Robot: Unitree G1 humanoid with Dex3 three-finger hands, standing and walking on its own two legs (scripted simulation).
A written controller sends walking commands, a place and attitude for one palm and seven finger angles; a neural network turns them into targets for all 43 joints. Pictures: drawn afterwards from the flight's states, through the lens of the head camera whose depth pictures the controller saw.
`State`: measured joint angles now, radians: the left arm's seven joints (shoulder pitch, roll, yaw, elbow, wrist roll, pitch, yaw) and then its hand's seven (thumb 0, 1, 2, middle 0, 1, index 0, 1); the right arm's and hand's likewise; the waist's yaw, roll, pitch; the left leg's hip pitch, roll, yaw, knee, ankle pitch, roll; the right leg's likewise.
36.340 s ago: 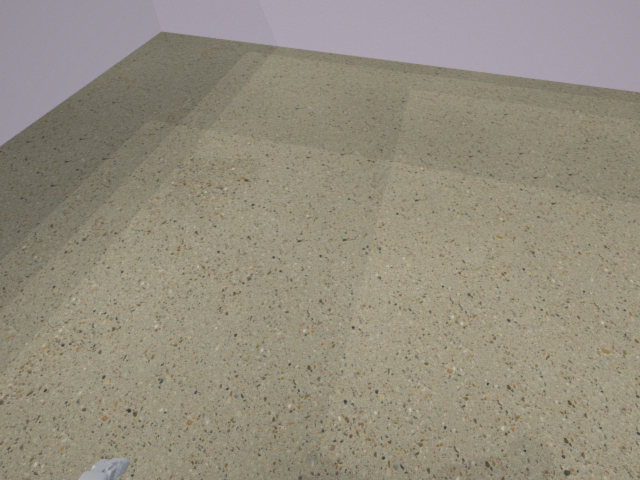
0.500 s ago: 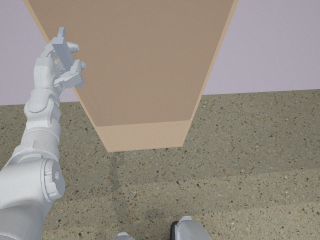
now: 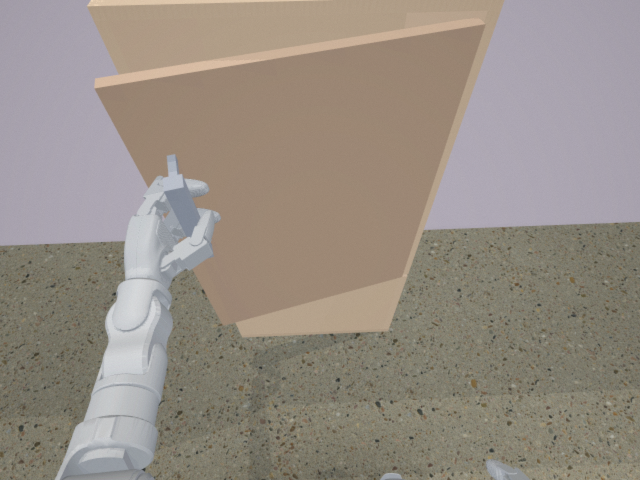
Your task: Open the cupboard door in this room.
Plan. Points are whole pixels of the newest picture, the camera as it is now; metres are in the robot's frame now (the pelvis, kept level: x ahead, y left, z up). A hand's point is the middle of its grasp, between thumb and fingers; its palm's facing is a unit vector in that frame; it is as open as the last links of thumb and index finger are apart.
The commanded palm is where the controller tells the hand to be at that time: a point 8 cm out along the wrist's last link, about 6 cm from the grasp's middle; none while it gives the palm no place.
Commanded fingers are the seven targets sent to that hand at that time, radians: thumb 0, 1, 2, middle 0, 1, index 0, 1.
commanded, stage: pull the door open along its arc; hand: left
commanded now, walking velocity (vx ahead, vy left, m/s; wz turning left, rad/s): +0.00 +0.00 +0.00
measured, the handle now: (189, 209) +0.44 +0.18 +0.07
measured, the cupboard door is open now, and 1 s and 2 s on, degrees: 14 37 39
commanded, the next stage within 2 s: open thumb and fingers to let go in 0.62 s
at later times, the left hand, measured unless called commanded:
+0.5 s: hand (263, 316) +0.28 +0.07 +0.09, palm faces +0.39 -0.92 -0.02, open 6.1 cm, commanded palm +0.20 +0.08 +0.08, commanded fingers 0.00 0.90 0.90 -0.40 -1.35 -0.40 -1.35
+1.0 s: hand (274, 333) +0.26 +0.05 +0.09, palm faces +0.42 -0.91 -0.02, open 7.8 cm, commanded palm +0.22 +0.09 +0.08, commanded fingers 0.00 -0.15 0.45 -0.32 -1.24 -0.32 -1.24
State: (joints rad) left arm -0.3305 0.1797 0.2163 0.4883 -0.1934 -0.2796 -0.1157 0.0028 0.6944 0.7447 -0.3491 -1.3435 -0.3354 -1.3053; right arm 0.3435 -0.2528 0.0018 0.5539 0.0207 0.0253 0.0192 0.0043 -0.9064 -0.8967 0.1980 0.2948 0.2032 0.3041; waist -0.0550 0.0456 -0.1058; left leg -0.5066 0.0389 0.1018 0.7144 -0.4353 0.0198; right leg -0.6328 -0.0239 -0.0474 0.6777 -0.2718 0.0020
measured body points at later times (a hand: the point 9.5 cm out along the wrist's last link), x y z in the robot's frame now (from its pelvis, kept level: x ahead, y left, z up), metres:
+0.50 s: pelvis +0.01 -0.03 +0.00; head +0.03 -0.04 +0.45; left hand +0.26 +0.11 +0.09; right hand +0.22 -0.21 -0.09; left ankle -0.06 +0.10 -0.71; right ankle +0.03 -0.12 -0.71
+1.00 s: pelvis -0.01 -0.05 +0.00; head +0.01 -0.08 +0.45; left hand +0.24 +0.10 +0.09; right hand +0.19 -0.25 -0.10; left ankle -0.06 +0.10 -0.71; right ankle +0.03 -0.12 -0.71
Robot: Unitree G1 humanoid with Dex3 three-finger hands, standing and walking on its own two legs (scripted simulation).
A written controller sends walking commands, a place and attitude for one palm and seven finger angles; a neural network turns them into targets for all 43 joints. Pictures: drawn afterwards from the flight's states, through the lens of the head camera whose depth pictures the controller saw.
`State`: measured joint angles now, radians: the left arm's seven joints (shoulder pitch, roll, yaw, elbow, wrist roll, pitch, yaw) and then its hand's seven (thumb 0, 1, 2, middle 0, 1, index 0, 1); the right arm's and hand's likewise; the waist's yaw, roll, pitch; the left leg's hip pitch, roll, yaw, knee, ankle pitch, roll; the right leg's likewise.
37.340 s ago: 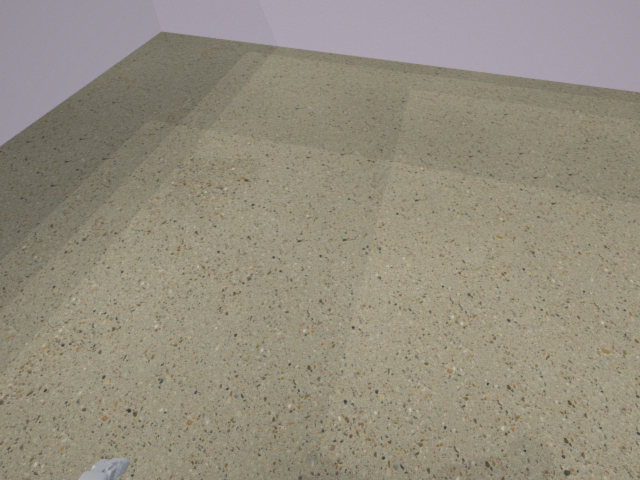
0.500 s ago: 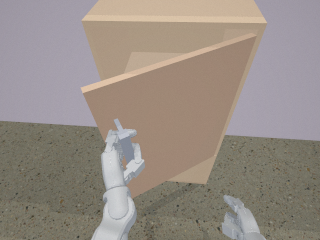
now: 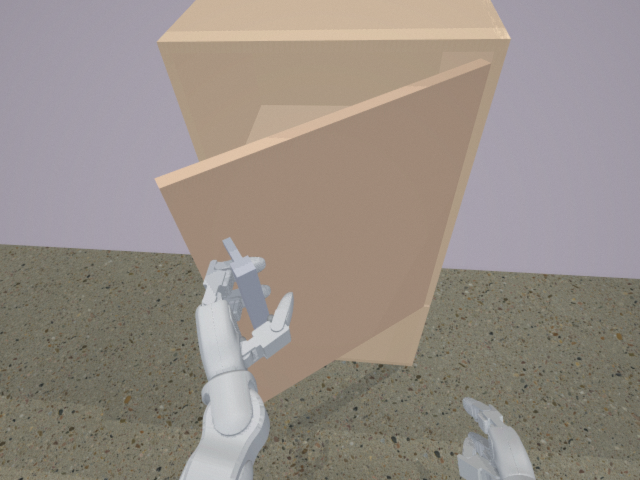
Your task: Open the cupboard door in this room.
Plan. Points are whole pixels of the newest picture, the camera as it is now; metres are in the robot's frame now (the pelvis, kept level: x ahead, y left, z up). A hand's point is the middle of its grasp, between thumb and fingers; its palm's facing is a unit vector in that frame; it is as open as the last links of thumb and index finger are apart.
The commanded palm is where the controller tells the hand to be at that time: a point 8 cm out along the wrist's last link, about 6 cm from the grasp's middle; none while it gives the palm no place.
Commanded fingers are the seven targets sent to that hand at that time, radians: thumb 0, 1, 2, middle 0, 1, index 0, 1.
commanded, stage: open thumb and fingers to let go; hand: left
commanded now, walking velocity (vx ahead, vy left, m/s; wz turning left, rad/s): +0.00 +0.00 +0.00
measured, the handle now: (247, 290) +0.33 +0.12 +0.07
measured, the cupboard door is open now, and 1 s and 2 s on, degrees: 37 39 39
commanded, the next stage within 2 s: slide the hand sideways off the handle in 0.54 s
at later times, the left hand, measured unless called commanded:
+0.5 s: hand (269, 308) +0.30 +0.08 +0.08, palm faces +0.31 -0.95 -0.02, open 14.6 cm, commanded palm +0.25 +0.11 +0.08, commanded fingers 0.00 -0.50 0.30 -0.15 -0.30 -0.15 -0.30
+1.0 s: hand (264, 345) +0.25 +0.08 +0.08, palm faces -0.14 -0.99 -0.01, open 16.1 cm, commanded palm +0.22 +0.13 +0.08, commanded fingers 0.00 -0.50 0.30 -0.15 -0.30 -0.15 -0.30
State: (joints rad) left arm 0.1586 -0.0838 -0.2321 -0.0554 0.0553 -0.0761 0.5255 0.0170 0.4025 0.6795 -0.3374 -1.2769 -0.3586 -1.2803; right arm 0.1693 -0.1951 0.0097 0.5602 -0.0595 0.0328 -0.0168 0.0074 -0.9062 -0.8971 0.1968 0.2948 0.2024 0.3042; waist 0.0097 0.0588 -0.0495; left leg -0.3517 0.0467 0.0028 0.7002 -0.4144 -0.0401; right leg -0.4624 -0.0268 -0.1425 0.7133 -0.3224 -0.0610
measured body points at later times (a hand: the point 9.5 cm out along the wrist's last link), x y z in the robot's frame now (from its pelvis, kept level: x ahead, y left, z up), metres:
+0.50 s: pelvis -0.01 +0.03 +0.00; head +0.01 +0.01 +0.45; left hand +0.28 +0.13 +0.09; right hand +0.17 -0.18 -0.10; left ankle -0.03 +0.15 -0.72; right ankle +0.03 -0.08 -0.72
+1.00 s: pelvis -0.01 +0.04 -0.01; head +0.01 +0.02 +0.44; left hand +0.25 +0.13 +0.09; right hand +0.16 -0.17 -0.09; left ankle -0.03 +0.15 -0.72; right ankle +0.03 -0.08 -0.72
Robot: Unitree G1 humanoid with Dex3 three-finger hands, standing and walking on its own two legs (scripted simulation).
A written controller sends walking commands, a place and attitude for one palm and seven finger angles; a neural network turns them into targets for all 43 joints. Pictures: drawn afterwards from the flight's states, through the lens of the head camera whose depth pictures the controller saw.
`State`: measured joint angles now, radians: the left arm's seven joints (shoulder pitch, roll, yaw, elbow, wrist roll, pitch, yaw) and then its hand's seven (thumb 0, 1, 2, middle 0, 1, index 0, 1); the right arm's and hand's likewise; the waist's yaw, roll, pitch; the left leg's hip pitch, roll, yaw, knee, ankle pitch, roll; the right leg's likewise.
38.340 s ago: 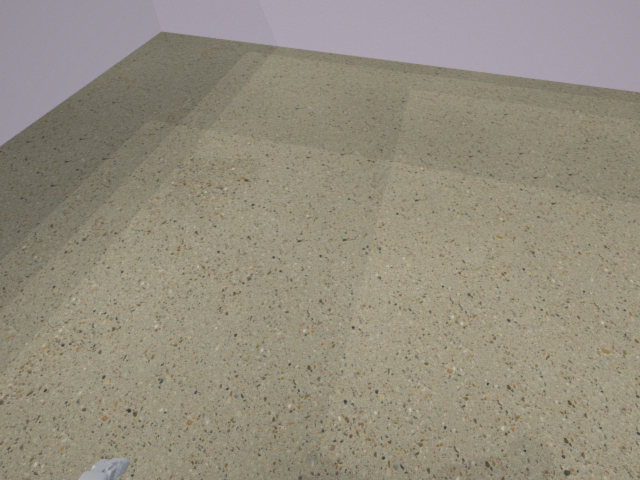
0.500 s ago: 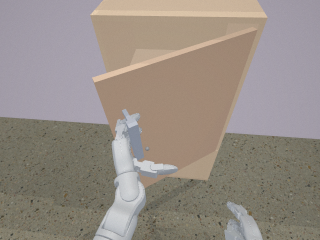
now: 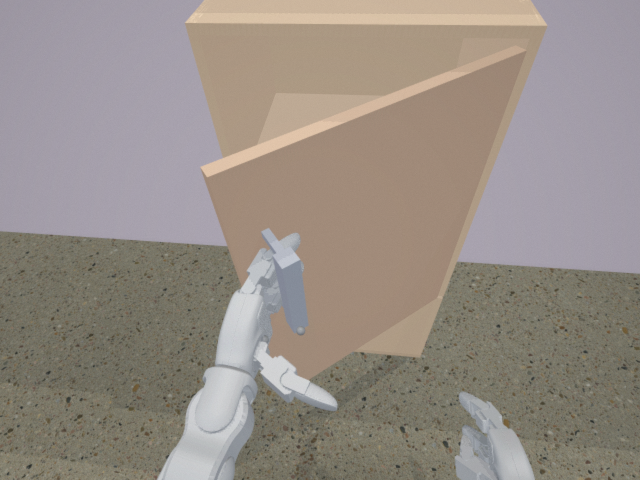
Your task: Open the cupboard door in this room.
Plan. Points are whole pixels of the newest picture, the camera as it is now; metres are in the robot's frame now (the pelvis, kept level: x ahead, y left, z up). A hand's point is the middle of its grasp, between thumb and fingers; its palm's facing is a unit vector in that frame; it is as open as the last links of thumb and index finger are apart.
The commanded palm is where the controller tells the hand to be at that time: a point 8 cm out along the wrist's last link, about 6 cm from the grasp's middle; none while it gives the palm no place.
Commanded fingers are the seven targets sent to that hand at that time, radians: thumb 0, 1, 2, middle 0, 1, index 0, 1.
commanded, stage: slide the hand sideways off the handle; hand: left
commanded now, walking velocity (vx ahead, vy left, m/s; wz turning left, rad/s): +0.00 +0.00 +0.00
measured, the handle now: (284, 282) +0.33 +0.08 +0.08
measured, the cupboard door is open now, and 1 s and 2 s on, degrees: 39 39 39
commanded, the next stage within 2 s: draw the hand back to the body in 0.84 s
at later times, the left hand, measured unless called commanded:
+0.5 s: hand (253, 370) +0.22 +0.09 +0.08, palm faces -0.04 -1.00 -0.04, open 16.2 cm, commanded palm +0.19 +0.15 +0.08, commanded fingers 0.00 -0.50 0.30 -0.15 -0.30 -0.15 -0.30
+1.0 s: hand (208, 397) +0.19 +0.13 +0.08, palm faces -0.05 -1.00 -0.03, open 16.3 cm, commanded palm +0.16 +0.19 +0.09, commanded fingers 0.00 -0.50 0.30 -0.15 -0.30 -0.15 -0.30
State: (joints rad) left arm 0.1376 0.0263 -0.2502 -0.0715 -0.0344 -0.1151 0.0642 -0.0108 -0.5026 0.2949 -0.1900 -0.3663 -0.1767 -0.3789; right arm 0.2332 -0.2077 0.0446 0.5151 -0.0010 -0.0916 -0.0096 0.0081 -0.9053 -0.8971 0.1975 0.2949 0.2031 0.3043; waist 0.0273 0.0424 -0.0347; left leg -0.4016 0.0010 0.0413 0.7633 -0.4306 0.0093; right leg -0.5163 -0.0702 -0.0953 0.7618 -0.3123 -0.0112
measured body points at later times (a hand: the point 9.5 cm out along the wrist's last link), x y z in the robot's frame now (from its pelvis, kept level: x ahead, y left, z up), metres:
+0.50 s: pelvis +0.02 -0.01 -0.01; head +0.04 -0.03 +0.44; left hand +0.21 +0.15 +0.09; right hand +0.20 -0.23 -0.08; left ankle -0.02 +0.11 -0.71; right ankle +0.05 -0.12 -0.71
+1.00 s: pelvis +0.00 -0.01 -0.02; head +0.03 -0.02 +0.43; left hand +0.19 +0.19 +0.08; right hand +0.20 -0.23 -0.08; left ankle -0.02 +0.11 -0.71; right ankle +0.05 -0.12 -0.71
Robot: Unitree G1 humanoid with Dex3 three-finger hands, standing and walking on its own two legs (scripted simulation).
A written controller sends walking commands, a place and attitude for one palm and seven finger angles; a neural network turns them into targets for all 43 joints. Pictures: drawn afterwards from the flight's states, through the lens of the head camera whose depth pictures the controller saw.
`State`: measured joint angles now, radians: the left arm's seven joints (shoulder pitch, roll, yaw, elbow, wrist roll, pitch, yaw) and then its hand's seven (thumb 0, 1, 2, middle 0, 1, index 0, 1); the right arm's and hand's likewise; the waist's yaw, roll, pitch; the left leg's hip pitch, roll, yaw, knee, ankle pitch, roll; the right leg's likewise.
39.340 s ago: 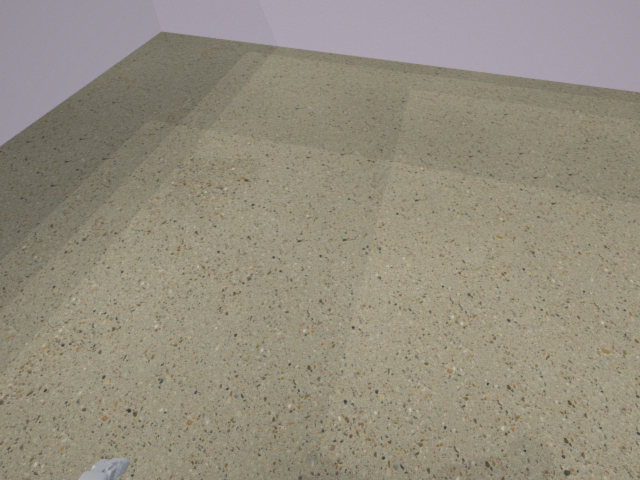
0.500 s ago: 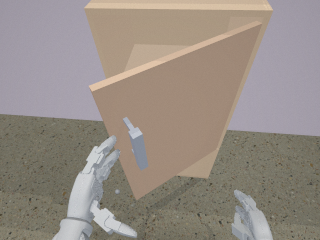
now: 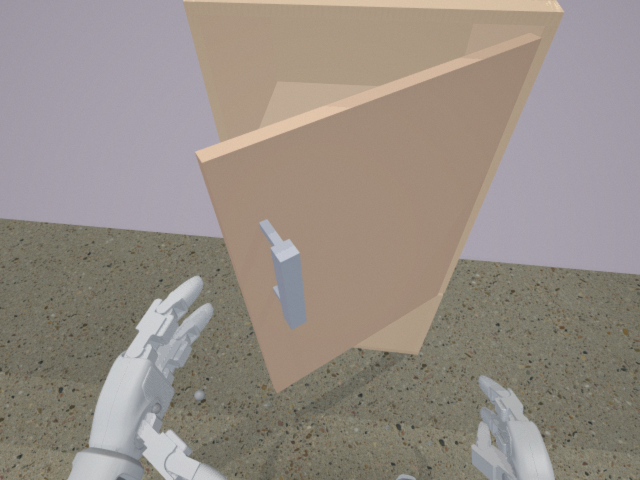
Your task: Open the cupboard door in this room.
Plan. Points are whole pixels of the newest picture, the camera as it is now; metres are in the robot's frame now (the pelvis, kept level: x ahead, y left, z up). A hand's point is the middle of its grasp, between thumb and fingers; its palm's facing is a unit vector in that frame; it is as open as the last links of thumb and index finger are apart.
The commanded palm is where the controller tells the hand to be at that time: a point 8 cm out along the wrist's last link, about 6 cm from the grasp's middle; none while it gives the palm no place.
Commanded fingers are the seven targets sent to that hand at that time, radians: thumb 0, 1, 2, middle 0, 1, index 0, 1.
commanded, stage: draw the hand back to the body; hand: left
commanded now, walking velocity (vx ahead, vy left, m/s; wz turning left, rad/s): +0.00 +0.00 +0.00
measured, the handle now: (282, 276) +0.33 +0.08 +0.10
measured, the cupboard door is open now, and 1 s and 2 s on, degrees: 39 39 39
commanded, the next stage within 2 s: step back with the hand held close in 1.52 s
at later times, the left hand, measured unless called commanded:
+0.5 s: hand (125, 369) +0.19 +0.19 +0.14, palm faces +0.04 -0.98 -0.17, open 16.0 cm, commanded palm +0.15 +0.25 +0.16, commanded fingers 0.00 -0.19 0.44 -0.16 -0.30 -0.16 -0.30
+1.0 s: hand (44, 312) +0.22 +0.25 +0.19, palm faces +0.37 -0.83 -0.42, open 10.8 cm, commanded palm +0.17 +0.30 +0.21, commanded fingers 0.00 0.69 0.81 -0.19 -0.30 -0.19 -0.30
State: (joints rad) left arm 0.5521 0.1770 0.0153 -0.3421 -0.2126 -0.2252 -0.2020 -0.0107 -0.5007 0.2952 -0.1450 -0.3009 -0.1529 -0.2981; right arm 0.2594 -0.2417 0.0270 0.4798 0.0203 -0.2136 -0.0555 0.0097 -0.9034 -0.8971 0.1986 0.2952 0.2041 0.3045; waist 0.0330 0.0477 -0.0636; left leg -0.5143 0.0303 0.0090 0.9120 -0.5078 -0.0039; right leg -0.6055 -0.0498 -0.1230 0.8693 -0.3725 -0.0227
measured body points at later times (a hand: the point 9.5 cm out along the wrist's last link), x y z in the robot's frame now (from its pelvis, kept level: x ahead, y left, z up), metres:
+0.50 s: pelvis +0.01 +0.02 +0.02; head +0.01 +0.01 +0.47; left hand +0.18 +0.25 +0.15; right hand +0.21 -0.19 -0.04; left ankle -0.03 +0.12 -0.69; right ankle +0.04 -0.11 -0.69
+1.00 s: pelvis +0.03 +0.02 +0.05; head +0.02 +0.00 +0.50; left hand +0.19 +0.30 +0.21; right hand +0.21 -0.20 -0.03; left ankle -0.03 +0.12 -0.69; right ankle +0.04 -0.11 -0.69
